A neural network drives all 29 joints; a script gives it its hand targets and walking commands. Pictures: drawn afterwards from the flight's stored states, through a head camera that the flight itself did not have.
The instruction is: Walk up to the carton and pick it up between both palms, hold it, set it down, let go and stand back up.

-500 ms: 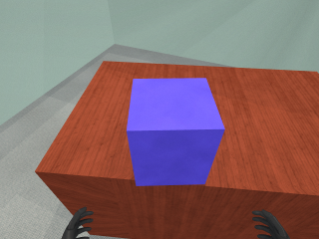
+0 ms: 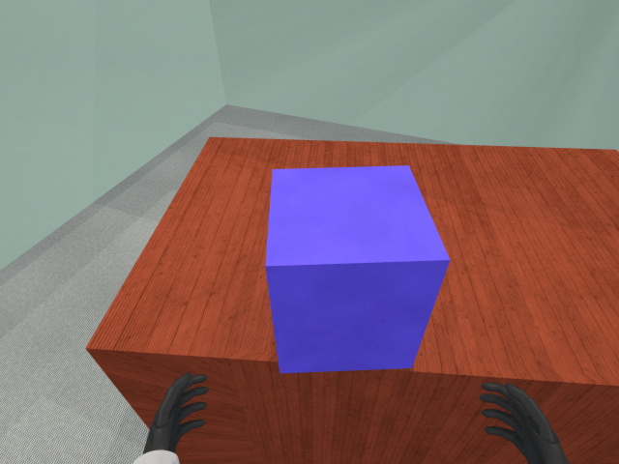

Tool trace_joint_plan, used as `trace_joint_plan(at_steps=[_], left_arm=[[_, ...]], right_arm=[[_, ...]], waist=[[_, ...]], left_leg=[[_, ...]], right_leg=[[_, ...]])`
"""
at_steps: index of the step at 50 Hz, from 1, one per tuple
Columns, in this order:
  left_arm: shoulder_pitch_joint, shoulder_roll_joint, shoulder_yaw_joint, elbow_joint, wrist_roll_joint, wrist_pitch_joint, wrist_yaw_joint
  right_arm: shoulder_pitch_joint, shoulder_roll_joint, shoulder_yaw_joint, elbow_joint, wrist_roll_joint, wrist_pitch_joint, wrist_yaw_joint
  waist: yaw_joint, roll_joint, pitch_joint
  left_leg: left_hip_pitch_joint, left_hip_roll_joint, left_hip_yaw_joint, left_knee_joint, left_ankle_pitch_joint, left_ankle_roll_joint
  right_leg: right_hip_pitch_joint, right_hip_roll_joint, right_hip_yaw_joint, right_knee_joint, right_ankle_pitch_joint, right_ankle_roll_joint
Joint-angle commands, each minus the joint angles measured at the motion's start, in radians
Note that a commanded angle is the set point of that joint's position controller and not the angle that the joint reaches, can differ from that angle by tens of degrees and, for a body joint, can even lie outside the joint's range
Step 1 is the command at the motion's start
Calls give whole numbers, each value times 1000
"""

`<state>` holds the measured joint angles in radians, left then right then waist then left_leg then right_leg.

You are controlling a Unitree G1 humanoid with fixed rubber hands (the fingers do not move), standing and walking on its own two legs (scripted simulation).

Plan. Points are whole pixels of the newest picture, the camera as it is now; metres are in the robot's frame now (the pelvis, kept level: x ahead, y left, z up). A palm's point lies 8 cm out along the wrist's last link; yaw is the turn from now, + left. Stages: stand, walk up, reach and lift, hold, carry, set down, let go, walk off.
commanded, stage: reach and lift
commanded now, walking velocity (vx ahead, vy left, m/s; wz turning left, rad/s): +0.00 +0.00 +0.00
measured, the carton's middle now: (343, 270) +0.40 -0.01 +0.04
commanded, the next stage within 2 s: none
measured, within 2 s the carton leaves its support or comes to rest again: neither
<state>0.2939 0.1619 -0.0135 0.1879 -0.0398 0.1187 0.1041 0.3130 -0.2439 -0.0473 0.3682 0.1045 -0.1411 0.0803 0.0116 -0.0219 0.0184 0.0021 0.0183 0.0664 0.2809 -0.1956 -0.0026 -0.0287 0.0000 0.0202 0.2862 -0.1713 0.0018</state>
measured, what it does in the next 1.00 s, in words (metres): stands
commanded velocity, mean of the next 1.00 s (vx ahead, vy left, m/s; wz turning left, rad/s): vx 0.00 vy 0.00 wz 0.00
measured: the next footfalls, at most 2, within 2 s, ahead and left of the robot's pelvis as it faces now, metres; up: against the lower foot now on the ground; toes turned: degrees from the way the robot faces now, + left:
none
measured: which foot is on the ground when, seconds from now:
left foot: down 0.00-1.00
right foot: down 0.00-1.00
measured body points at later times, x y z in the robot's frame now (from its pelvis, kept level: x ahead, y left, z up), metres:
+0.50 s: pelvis +0.01 -0.01 +0.00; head +0.00 +0.00 +0.45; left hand +0.22 +0.19 +0.04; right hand +0.22 -0.23 +0.03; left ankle -0.02 +0.11 -0.75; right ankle +0.00 -0.12 -0.75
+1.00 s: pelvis +0.00 -0.02 +0.00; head +0.00 -0.01 +0.45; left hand +0.28 +0.19 +0.09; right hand +0.29 -0.23 +0.09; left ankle -0.02 +0.11 -0.75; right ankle +0.00 -0.12 -0.75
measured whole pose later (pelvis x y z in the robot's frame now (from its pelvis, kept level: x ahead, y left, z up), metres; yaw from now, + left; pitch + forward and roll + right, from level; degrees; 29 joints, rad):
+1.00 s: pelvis +0.00 -0.02 +0.00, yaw +0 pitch -3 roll +0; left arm 0.00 0.16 0.10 -0.20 -0.14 0.45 0.06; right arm 0.01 -0.29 -0.02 0.00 0.32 0.18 -0.07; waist 0.02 -0.02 0.04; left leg -0.02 0.05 0.05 0.25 -0.17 -0.03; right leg -0.05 0.03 0.01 0.26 -0.15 -0.03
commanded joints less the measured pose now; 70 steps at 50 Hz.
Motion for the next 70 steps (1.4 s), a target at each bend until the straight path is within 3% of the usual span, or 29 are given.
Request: trace_joint_plan(at_steps=[1,3,7,8,9,13,16,17,18,22,29,30,33,34,36,38,40,42,46,48,52,54,58,60,61,62,66,67,70], left_arm=[[-46,48,7,-162,0,-20,12],[-31,17,-5,-191,8,-19,12],[-25,26,-5,-283,13,-41,25],[1,17,-15,-314,0,-54,29],[23,10,-11,-307,5,-64,29],[48,19,-10,-310,-4,-79,22],[32,18,-19,-375,-26,-98,23],[17,22,-21,-344,-33,-105,23],[11,26,-31,-350,-38,-98,23],[26,47,-11,-406,-53,-96,17],[-147,50,8,-429,-68,5,0],[-156,50,-3,-435,-66,26,4],[-177,39,7,-538,-72,85,8],[-174,52,27,-516,-77,97,7],[-235,58,51,-497,-77,131,-5],[-244,65,78,-463,-84,173,-17],[-314,62,85,-496,-91,212,-27],[-339,52,108,-524,-96,241,-30],[-380,60,126,-487,-93,306,-45],[-458,62,142,-520,-100,327,-49],[-545,58,159,-530,-87,384,-30],[-559,79,161,-516,-97,408,-37],[-621,52,186,-449,-83,487,-50],[-722,69,208,-433,-73,507,-50],[-750,71,204,-401,-75,520,-50],[-762,65,212,-412,-63,521,-48],[-882,101,210,-418,-69,531,-23],[-878,105,215,-429,-71,530,-18],[-858,107,226,-403,-78,549,-21]], right_arm=[[-47,-118,-30,-185,41,6,8],[-17,-112,-46,-174,58,21,7],[21,-119,-37,-252,94,15,6],[32,-95,-39,-286,100,6,1],[41,-111,-38,-278,96,1,-4],[55,-77,-20,-340,111,-2,-24],[34,-92,-28,-398,99,-16,-35],[23,-88,-33,-362,109,-15,-37],[41,-80,-16,-389,120,-9,-42],[28,-45,24,-477,142,2,-71],[-86,-81,-16,-461,145,99,-100],[-107,-66,-15,-482,158,115,-100],[-167,-86,-25,-552,166,142,-110],[-165,-83,-36,-530,158,155,-114],[-226,-90,-30,-534,172,183,-121],[-237,-94,-13,-497,183,217,-127],[-299,-117,-17,-519,196,243,-136],[-346,-131,-17,-525,201,264,-137],[-422,-156,-19,-504,213,302,-151],[-471,-152,-13,-501,220,314,-157],[-582,-155,-21,-492,239,338,-155],[-631,-186,-6,-486,239,357,-158],[-715,-209,-6,-372,247,417,-168],[-797,-217,-21,-354,256,433,-171],[-836,-210,-1,-327,258,445,-164],[-835,-204,-29,-337,237,445,-167],[-986,-232,-26,-315,258,445,-159],[-960,-243,-33,-293,258,437,-160],[-1012,-256,-6,-283,286,437,-165]], waist=[[29,2,44],[4,34,38],[15,49,24],[11,39,-25],[-5,21,-4],[23,9,14],[14,-16,-38],[23,-16,-3],[6,-6,-16],[22,-31,-48],[-6,7,3],[12,19,-1],[19,55,-74],[7,21,-82],[19,18,-56],[0,4,-48],[-6,13,-84],[11,-28,-111],[13,-15,-123],[-3,-24,-153],[18,36,-159],[29,-3,-194],[-2,-25,-163],[0,1,-139],[13,-19,-132],[-7,-34,-154],[4,-4,-265],[8,19,-292],[6,-7,-356]], left_leg=[[48,-11,-10,-42,152,-35],[62,-15,-26,-41,189,-37],[78,-23,-12,-27,208,-44],[78,-42,-12,-16,245,-47],[67,-31,-17,-17,246,-43],[43,-36,-13,-12,254,-36],[32,-24,-26,-11,254,-37],[34,-18,-25,-16,221,-28],[36,-16,-35,-12,236,-34],[-3,-30,-24,-16,249,-18],[14,-10,-51,-16,164,-18],[-10,-17,-45,-29,163,-22],[35,-18,-41,-12,256,-32],[32,-15,-36,-12,239,-27],[10,-24,-25,-27,213,-11],[11,-17,-37,-30,228,-7],[11,-20,-29,-33,228,-11],[42,-13,-34,-26,295,-16],[42,-11,-29,-23,304,-21],[62,-18,-20,-14,284,-23],[33,-18,-5,-25,223,-23],[31,-20,-8,-22,233,-10],[30,-11,-13,-25,208,-9],[4,-10,-6,-39,128,-5],[-2,-4,-9,-42,125,0],[5,-7,-11,-45,105,6],[-19,-11,6,-45,92,0],[0,-16,7,-29,118,-4],[43,-17,2,7,234,-3]], right_leg=[[-110,37,-35,-78,19,-42],[-134,36,-32,-81,44,-52],[-127,34,-11,-75,86,-60],[-119,35,-22,-70,114,-41],[-118,39,-25,-75,125,-49],[-90,28,-2,-80,160,-40],[-72,39,-8,-69,157,-39],[-97,30,7,-69,112,-48],[-95,29,3,-69,125,-46],[-45,21,21,-55,226,-31],[-114,12,29,-62,87,-43],[-93,15,28,-67,94,-40],[-85,29,16,-65,155,-42],[-93,26,15,-64,147,-34],[-64,15,22,-60,143,-29],[-49,17,16,-60,178,-25],[-32,15,31,-54,195,-26],[-24,35,17,-46,246,-14],[-11,33,13,-47,273,-9],[-23,28,14,-49,275,-10],[-48,32,14,-54,186,-17],[-40,26,15,-44,204,-9],[-37,27,22,-41,218,-5],[-29,29,17,-36,139,-6],[-35,27,22,-46,122,-7],[-31,28,19,-47,140,1],[-36,38,15,-17,131,0],[-39,45,3,-19,137,3],[-23,57,-8,4,282,13]])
